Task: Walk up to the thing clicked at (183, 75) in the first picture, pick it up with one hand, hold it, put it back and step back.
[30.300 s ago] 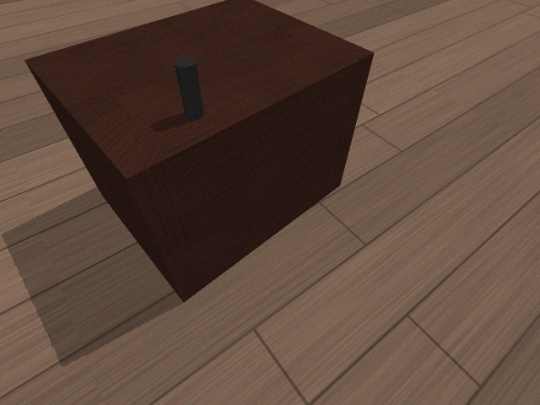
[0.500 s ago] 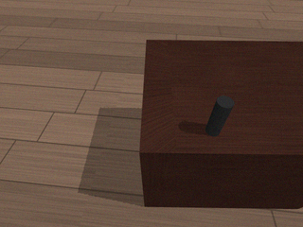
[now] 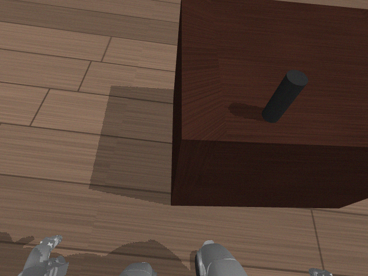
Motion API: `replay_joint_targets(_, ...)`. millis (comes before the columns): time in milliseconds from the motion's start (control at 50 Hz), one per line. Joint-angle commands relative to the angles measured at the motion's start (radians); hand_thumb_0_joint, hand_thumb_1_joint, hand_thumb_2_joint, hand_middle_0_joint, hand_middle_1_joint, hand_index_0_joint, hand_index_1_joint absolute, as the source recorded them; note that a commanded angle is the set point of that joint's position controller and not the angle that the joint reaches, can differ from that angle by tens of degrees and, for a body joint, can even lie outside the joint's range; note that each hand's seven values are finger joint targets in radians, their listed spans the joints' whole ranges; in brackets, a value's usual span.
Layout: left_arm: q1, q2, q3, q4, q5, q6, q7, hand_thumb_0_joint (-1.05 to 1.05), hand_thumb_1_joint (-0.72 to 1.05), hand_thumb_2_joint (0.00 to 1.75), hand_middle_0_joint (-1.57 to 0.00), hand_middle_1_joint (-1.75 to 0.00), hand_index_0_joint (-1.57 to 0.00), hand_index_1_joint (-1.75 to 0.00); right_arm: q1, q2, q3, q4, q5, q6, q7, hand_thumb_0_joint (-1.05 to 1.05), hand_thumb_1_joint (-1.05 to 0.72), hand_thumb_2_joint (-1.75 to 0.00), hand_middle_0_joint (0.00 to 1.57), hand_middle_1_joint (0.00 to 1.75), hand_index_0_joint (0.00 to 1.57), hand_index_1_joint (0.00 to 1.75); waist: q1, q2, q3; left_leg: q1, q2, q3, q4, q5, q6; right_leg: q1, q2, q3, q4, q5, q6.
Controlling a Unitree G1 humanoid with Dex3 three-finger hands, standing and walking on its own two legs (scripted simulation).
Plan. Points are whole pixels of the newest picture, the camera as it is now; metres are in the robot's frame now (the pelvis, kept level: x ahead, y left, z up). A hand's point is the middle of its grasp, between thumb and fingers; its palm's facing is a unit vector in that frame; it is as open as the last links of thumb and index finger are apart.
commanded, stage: step back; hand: right
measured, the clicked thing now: (282, 98) +0.52 -0.26 +0.02
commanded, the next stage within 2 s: none
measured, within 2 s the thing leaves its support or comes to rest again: neither
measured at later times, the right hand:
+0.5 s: hand out of the picture +0.00 -0.28 -0.15, palm faces +0.06 +0.94 -0.35, open 7.4 cm
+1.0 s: hand out of the picture -0.16 -0.26 -0.11, palm faces -0.07 +0.89 -0.45, open 7.4 cm
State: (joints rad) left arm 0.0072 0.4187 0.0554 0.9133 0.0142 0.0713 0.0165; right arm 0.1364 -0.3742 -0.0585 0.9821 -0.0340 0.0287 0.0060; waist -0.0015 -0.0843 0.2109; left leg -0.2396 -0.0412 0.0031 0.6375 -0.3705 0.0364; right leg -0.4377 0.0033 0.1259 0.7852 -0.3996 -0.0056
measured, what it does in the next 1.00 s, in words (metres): walks backwards: right foot, then left foot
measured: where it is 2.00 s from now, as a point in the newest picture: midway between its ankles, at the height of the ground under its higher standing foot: outside the picture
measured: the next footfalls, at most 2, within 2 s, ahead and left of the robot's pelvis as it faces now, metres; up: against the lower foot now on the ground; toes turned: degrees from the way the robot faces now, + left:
right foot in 0.38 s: -0.05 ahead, -0.11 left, +0.00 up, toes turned -1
left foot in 0.82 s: -0.17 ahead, +0.11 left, +0.00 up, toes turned -2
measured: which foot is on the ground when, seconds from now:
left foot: down 0.00-0.42, up 0.44-0.80, down 0.82-1.00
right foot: up 0.00-0.36, down 0.38-0.84, up 0.86-1.00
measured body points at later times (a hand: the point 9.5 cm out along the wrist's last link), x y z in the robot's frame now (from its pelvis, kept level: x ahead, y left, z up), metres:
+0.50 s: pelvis -0.09 -0.01 +0.01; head -0.04 -0.03 +0.45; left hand +0.03 +0.29 -0.10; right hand +0.00 -0.32 -0.12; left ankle -0.06 +0.11 -0.69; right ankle -0.09 -0.11 -0.72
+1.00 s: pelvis -0.23 +0.01 +0.01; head -0.19 +0.05 +0.46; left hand -0.12 +0.32 -0.12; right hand -0.16 -0.31 -0.08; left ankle -0.21 +0.11 -0.72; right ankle -0.25 -0.15 -0.62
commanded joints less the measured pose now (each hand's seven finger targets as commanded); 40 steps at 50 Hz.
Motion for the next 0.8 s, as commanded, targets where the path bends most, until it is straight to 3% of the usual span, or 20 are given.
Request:
replay_joint_targets(0, 0.012, 0.172, 0.049, -0.073, 0.009, -0.007, 0.026, 0.00, 0.90, 0.90, -0.20, -0.30, -0.20, -0.30, -0.016, -0.320, -0.075, -0.106, -0.002, -0.021, -0.030, 0.00, -0.90, -0.90, 0.20, 0.30, 0.20, 0.30, -0.021, 0.259, -0.215, 0.043, 0.387, -0.379, -0.301, 0.656, 0.179, -0.031, 0.110, 0.100, 0.391, -0.193, -0.010)
replay_joint_targets(40, 0.091, 0.159, 0.049, -0.064, -0.010, -0.007, 0.015, 0.00, 0.90, 0.90, -0.20, -0.30, -0.20, -0.30, -0.069, -0.256, -0.058, -0.125, -0.008, -0.026, -0.042, 0.00, -0.90, -0.90, 0.20, 0.30, 0.20, 0.30, 0.040, 0.233, -0.218, 0.175, 0.256, -0.205, -0.207, 0.760, 0.111, -0.116, 0.113, 0.106, 0.407, -0.065, -0.012)
replay_joint_targets(60, 0.112, 0.156, 0.050, -0.073, -0.007, -0.010, 0.013, 0.00, 0.90, 0.90, -0.20, -0.30, -0.20, -0.30, -0.048, -0.241, -0.055, -0.128, 0.000, -0.027, -0.045, 0.00, -0.90, -0.90, 0.20, 0.30, 0.20, 0.30, 0.038, 0.229, -0.239, 0.234, 0.242, -0.190, -0.184, 0.786, 0.094, -0.130, 0.118, 0.096, 0.404, -0.044, -0.010)
replay_joint_targets(100, 0.119, 0.144, 0.055, -0.085, 0.001, -0.015, 0.011, 0.00, 0.90, 0.90, -0.20, -0.30, -0.20, -0.30, 0.002, -0.231, -0.057, -0.125, 0.011, -0.026, -0.050, 0.00, -0.90, -0.90, 0.20, 0.30, 0.20, 0.30, 0.011, 0.217, -0.272, 0.318, 0.247, -0.197, -0.164, 0.807, 0.093, -0.117, 0.114, 0.071, 0.361, -0.039, 0.015)
replay_joint_targets(120, 0.101, 0.137, 0.054, -0.100, 0.003, -0.018, 0.011, 0.00, 0.90, 0.90, -0.20, -0.30, -0.20, -0.30, 0.024, -0.229, -0.059, -0.126, 0.013, -0.024, -0.053, 0.00, -0.90, -0.90, 0.20, 0.30, 0.20, 0.30, -0.008, 0.214, -0.269, 0.333, 0.257, -0.206, -0.161, 0.797, 0.114, -0.109, 0.107, 0.061, 0.300, -0.051, 0.028)
replay_joint_targets(160, 0.085, 0.134, 0.052, -0.128, 0.005, -0.023, 0.008, 0.00, 0.90, 0.90, -0.20, -0.30, -0.20, -0.30, 0.050, -0.229, -0.060, -0.130, 0.019, -0.021, -0.055, 0.00, -0.90, -0.90, 0.20, 0.30, 0.20, 0.30, -0.026, 0.203, -0.263, 0.360, 0.254, -0.192, -0.159, 0.761, 0.109, -0.107, 0.097, 0.044, 0.199, -0.050, 0.034)
replay_joint_targets(180, 0.089, 0.135, 0.054, -0.128, 0.004, -0.023, 0.008, 0.00, 0.90, 0.90, -0.20, -0.30, -0.20, -0.30, 0.053, -0.241, -0.062, -0.136, 0.018, -0.020, -0.054, 0.00, -0.90, -0.90, 0.20, 0.30, 0.20, 0.30, -0.031, 0.207, -0.258, 0.335, 0.281, -0.207, -0.165, 0.761, 0.136, -0.075, 0.089, 0.036, 0.175, -0.074, 0.037)
replay_joint_targets(220, 0.082, 0.134, 0.058, -0.132, 0.005, -0.022, 0.006, 0.00, 0.90, 0.90, -0.20, -0.30, -0.20, -0.30, 0.074, -0.244, -0.066, -0.142, 0.016, -0.019, -0.053, 0.00, -0.90, -0.90, 0.20, 0.30, 0.20, 0.30, -0.049, 0.207, -0.265, 0.323, 0.293, -0.216, -0.162, 0.728, 0.150, -0.028, 0.065, 0.012, 0.079, -0.079, 0.031)
replay_joint_targets(300, 0.157, 0.131, 0.062, -0.114, 0.014, -0.032, 0.000, 0.00, 0.90, 0.90, -0.20, -0.30, -0.20, -0.30, 0.009, -0.264, -0.069, -0.172, 0.016, -0.014, -0.042, 0.00, -0.90, -0.90, 0.20, 0.30, 0.20, 0.30, -0.015, 0.225, -0.291, 0.207, 0.312, -0.224, -0.147, 0.547, 0.170, 0.120, 0.022, -0.058, -0.123, -0.037, 0.002)
replay_joint_targets(360, 0.236, 0.131, 0.069, -0.083, 0.023, -0.044, -0.005, 0.00, 0.90, 0.90, -0.20, -0.30, -0.20, -0.30, -0.037, -0.257, -0.061, -0.185, 0.027, -0.010, -0.035, 0.00, -0.90, -0.90, 0.20, 0.30, 0.20, 0.30, 0.033, 0.166, -0.308, 0.085, 0.268, -0.179, -0.076, 0.424, 0.105, 0.275, 0.003, -0.057, -0.350, 0.226, -0.032)
replay_joint_targets(380, 0.226, 0.181, 0.083, -0.092, 0.034, -0.051, -0.003, 0.00, 0.90, 0.90, -0.20, -0.30, -0.20, -0.30, -0.044, -0.228, -0.051, -0.192, 0.037, -0.011, -0.033, 0.00, -0.90, -0.90, 0.20, 0.30, 0.20, 0.30, 0.027, 0.049, -0.312, -0.036, 0.202, -0.145, -0.012, 0.317, 0.060, 0.333, -0.082, 0.074, -0.342, 0.345, -0.064)
replay_joint_targets(400, 0.184, 0.236, 0.097, -0.115, 0.025, -0.051, -0.006, 0.00, 0.90, 0.90, -0.20, -0.30, -0.20, -0.30, -0.057, -0.196, -0.038, -0.200, 0.042, -0.010, -0.030, 0.00, -0.90, -0.90, 0.20, 0.30, 0.20, 0.30, 0.028, -0.097, -0.238, -0.155, 0.048, -0.080, 0.103, 0.105, -0.010, 0.296, -0.206, 0.255, -0.415, 0.388, -0.151)
replay_joint_targets(420, 0.126, 0.290, 0.100, -0.145, 0.023, -0.049, -0.008, 0.00, 0.90, 0.90, -0.20, -0.30, -0.20, -0.30, -0.076, -0.195, -0.044, -0.195, 0.039, -0.003, -0.042, 0.00, -0.90, -0.90, 0.20, 0.30, 0.20, 0.30, 0.057, -0.224, -0.185, -0.138, -0.049, -0.039, 0.356, -0.260, -0.037, 0.130, -0.375, 0.412, -0.484, 0.452, -0.310)
replay_joint_targets(440, 0.104, 0.262, 0.099, -0.166, 0.025, -0.054, -0.008, 0.00, 0.90, 0.90, -0.20, -0.30, -0.20, -0.30, -0.036, -0.218, -0.050, -0.175, 0.034, 0.005, -0.043, 0.00, -0.90, -0.90, 0.20, 0.30, 0.20, 0.30, 0.037, -0.149, -0.145, -0.137, -0.036, -0.128, 0.493, -0.284, -0.044, 0.086, -0.378, 0.425, -0.475, 0.468, -0.317)
replay_joint_targets(480, 0.069, 0.188, 0.083, -0.195, 0.010, -0.053, -0.002, 0.00, 0.90, 0.90, -0.20, -0.30, -0.20, -0.30, 0.021, -0.223, -0.038, -0.148, 0.045, 0.004, -0.039, 0.00, -0.90, -0.90, 0.20, 0.30, 0.20, 0.30, 0.003, -0.040, -0.146, -0.174, -0.057, -0.179, 0.515, -0.184, -0.034, 0.148, -0.258, 0.208, -0.425, 0.575, -0.231)
replay_joint_targets(520, 0.063, 0.157, 0.080, -0.192, 0.015, -0.050, 0.003, 0.00, 0.90, 0.90, -0.20, -0.30, -0.20, -0.30, 0.038, -0.207, -0.027, -0.132, 0.042, -0.003, -0.044, 0.00, -0.90, -0.90, 0.20, 0.30, 0.20, 0.30, -0.005, -0.015, -0.190, -0.215, -0.087, -0.162, 0.516, -0.132, -0.044, 0.243, -0.174, 0.097, -0.363, 0.648, -0.152)
replay_joint_targets(640, 0.147, 0.160, 0.085, -0.225, 0.025, -0.041, 0.009, 0.00, 0.90, 0.90, -0.20, -0.30, -0.20, -0.30, 0.048, -0.199, -0.021, -0.172, 0.030, -0.017, -0.054, 0.00, -0.90, -0.90, 0.20, 0.30, 0.20, 0.30, 0.052, -0.081, -0.272, -0.270, -0.026, -0.098, 0.320, -0.169, -0.075, 0.454, -0.236, 0.131, -0.326, 0.639, -0.234)
replay_joint_targets(680, 0.161, 0.174, 0.087, -0.229, 0.025, -0.035, 0.008, 0.00, 0.90, 0.90, -0.20, -0.30, -0.20, -0.30, 0.056, -0.202, -0.027, -0.176, 0.024, -0.021, -0.050, 0.00, -0.90, -0.90, 0.20, 0.30, 0.20, 0.30, 0.059, -0.106, -0.295, -0.199, -0.004, -0.066, 0.204, -0.160, -0.067, 0.437, -0.247, 0.138, -0.310, 0.625, -0.229)
replay_joint_targets(720, 0.112, 0.179, 0.085, -0.242, 0.023, -0.029, 0.006, 0.00, 0.90, 0.90, -0.20, -0.30, -0.20, -0.30, 0.110, -0.202, -0.034, -0.152, 0.018, -0.017, -0.045, 0.00, -0.90, -0.90, 0.20, 0.30, 0.20, 0.30, 0.027, -0.123, -0.304, -0.117, 0.018, -0.045, 0.084, -0.128, -0.050, 0.386, -0.246, 0.138, -0.313, 0.532, -0.209)
replay_joint_targets(780, 0.073, 0.191, 0.077, -0.252, 0.012, -0.016, -0.005, 0.00, 0.90, 0.90, -0.20, -0.30, -0.20, -0.30, 0.187, -0.209, -0.047, -0.117, 0.014, -0.021, -0.034, 0.00, -0.90, -0.90, 0.20, 0.30, 0.20, 0.30, -0.021, -0.045, -0.318, 0.063, 0.006, 0.002, -0.167, 0.113, -0.008, 0.245, -0.197, 0.086, -0.253, 0.329, -0.132)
